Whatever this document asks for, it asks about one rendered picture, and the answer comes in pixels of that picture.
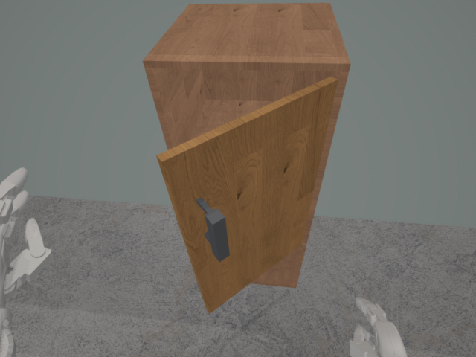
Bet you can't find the robot left hand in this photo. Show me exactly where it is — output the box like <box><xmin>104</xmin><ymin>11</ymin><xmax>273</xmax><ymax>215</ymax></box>
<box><xmin>0</xmin><ymin>167</ymin><xmax>51</xmax><ymax>307</ymax></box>

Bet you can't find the cupboard door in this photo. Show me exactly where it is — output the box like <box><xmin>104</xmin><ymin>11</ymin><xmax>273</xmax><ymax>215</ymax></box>
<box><xmin>156</xmin><ymin>77</ymin><xmax>338</xmax><ymax>314</ymax></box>

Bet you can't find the robot right hand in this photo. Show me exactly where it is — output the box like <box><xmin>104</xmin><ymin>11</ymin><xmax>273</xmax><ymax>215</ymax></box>
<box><xmin>350</xmin><ymin>297</ymin><xmax>407</xmax><ymax>357</ymax></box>

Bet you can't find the robot left forearm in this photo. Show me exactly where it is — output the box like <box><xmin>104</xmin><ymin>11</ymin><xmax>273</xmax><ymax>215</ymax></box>
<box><xmin>0</xmin><ymin>306</ymin><xmax>16</xmax><ymax>357</ymax></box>

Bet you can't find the handle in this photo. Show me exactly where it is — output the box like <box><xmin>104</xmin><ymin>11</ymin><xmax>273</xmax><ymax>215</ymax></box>
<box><xmin>196</xmin><ymin>197</ymin><xmax>230</xmax><ymax>262</ymax></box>

